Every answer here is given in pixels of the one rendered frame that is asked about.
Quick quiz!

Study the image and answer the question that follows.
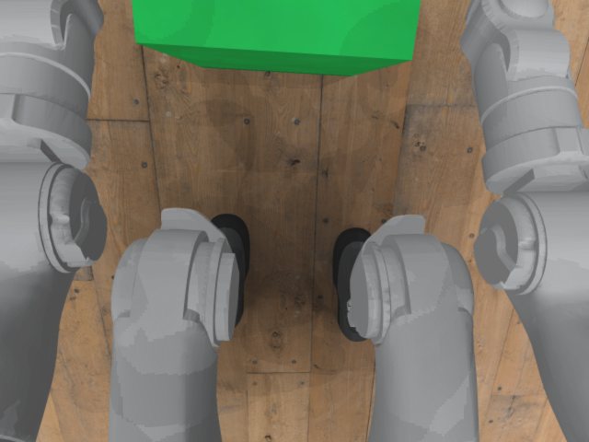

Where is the robot right foot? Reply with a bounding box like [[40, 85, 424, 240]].
[[332, 227, 372, 342]]

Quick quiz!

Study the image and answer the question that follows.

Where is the left robot forearm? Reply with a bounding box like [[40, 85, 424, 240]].
[[0, 0, 104, 170]]

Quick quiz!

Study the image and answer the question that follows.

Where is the carton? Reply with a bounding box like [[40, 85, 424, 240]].
[[132, 0, 421, 76]]

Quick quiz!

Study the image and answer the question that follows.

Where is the right robot forearm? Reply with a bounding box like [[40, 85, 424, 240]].
[[460, 0, 589, 196]]

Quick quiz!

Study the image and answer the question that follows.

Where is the robot left thigh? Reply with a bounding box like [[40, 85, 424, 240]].
[[108, 229, 239, 442]]

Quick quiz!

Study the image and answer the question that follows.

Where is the robot left upper arm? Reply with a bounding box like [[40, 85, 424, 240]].
[[0, 162, 108, 442]]

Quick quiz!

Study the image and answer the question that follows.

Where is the robot right upper arm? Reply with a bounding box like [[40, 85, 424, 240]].
[[473, 191, 589, 442]]

